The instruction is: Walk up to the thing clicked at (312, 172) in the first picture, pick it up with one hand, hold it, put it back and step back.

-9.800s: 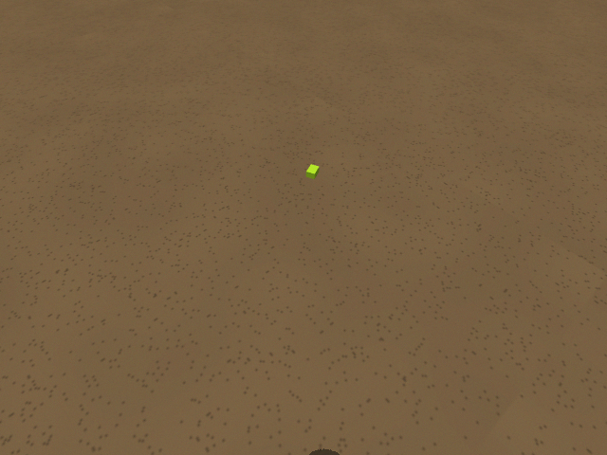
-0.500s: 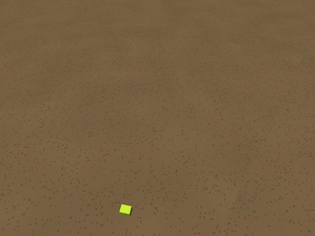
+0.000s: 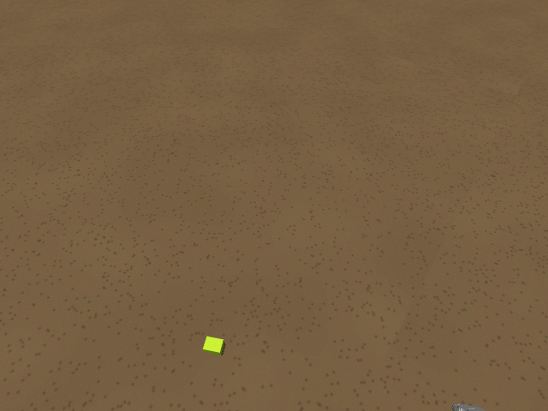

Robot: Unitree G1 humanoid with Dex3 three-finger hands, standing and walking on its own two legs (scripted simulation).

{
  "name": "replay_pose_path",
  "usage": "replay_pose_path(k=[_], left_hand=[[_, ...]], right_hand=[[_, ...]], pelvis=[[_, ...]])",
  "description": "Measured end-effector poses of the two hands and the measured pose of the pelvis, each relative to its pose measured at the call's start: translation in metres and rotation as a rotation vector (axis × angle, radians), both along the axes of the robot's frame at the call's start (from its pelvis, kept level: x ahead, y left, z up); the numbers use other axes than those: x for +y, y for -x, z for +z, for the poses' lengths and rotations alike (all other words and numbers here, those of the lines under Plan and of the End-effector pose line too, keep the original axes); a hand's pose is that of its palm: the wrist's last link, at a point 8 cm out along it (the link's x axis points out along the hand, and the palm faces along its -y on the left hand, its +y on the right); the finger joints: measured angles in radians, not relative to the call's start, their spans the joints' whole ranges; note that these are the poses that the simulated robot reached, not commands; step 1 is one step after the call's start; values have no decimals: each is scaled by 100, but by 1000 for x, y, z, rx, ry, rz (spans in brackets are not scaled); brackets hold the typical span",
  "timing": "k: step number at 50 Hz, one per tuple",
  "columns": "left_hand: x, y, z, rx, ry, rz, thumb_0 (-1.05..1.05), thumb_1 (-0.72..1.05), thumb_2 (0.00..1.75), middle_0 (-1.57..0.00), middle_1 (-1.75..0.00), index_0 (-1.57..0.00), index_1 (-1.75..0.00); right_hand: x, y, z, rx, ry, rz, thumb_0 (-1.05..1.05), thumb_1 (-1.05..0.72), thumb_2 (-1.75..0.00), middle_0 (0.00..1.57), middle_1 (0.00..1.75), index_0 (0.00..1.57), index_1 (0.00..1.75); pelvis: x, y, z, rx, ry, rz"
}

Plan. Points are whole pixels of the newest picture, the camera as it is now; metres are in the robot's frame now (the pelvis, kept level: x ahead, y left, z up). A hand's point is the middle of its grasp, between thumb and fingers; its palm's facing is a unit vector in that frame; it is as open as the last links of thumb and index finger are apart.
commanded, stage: walk up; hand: left
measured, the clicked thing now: (213, 345) +0.43 +0.21 -0.76
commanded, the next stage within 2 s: stand in 1.18 s
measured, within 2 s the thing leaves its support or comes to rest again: neither
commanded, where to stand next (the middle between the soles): +0.03 -0.02 m, yaw -1 degrees
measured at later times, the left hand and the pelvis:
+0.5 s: hand out of the picture +0.06 +0.24 -0.16, palm faces -0.02 -0.94 -0.33, open 7.4 cm; pelvis -0.01 -0.02 +0.00, yaw +0 degrees
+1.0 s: hand out of the picture +0.08 +0.24 -0.15, palm faces -0.03 -0.94 -0.34, open 7.4 cm; pelvis +0.00 -0.02 +0.00, yaw -1 degrees
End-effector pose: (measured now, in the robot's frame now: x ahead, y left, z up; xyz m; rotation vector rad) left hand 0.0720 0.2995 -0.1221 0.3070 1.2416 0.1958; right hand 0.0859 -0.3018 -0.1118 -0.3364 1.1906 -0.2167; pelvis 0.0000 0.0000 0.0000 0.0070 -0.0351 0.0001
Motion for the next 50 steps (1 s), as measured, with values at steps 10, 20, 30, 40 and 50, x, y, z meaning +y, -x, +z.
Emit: replay_pose_path(k=[10, 20, 30, 40, 50], left_hand=[[-10, 30, 0, 47, -5, 16, 1, 91, 90, -20, -30, -21, -30], [-13, 25, -2, 25, -1, 17, 1, 91, 90, -20, -30, -21, -30], [-16, 5, 0, -13, 6, -9, 1, 91, 90, -20, -30, -21, -30], [-16, -5, 4, -24, -2, -16, 1, 91, 90, -20, -30, -21, -30], [-18, -5, 5, -16, -6, -16, 1, 91, 90, -20, -30, -21, -30]], right_hand=[[-8, 18, -7, 35, -23, -1, 1, -90, -90, 21, 30, 20, 30], [-15, 32, -6, 57, -9, -18, 1, -90, -90, 21, 30, 20, 30], [-18, 30, -4, 46, -1, -18, 1, -90, -90, 20, 30, 20, 30], [-17, 20, -5, 22, -9, -11, 1, -90, -90, 21, 30, 20, 30], [-18, 14, -5, 13, -14, -7, 1, -90, -90, 21, 30, 20, 30]], pelvis=[[-11, 8, 0, 2, 5, 0], [-16, 8, -1, -1, 8, -4], [-16, 6, -1, 5, 6, -9], [-17, 3, -1, 6, 3, -15], [-19, 2, -1, 7, 2, -20]])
